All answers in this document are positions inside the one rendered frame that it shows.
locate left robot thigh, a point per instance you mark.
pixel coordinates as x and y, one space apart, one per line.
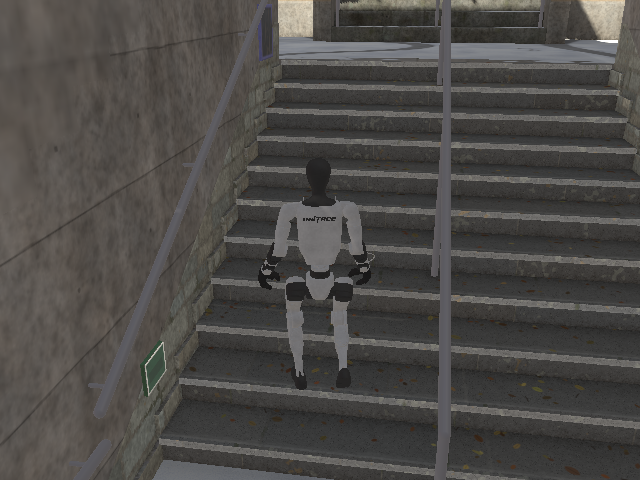
295 290

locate robot right upper arm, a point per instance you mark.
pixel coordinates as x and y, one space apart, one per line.
350 211

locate robot right forearm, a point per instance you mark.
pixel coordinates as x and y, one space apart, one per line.
362 260

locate left robot hand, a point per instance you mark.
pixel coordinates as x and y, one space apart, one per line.
262 279

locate robot left forearm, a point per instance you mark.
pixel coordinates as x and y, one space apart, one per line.
270 262

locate robot left upper arm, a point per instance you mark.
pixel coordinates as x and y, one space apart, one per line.
287 212

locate humanoid robot torso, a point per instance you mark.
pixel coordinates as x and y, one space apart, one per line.
319 235

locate right robot hand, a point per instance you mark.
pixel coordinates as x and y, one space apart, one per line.
366 275

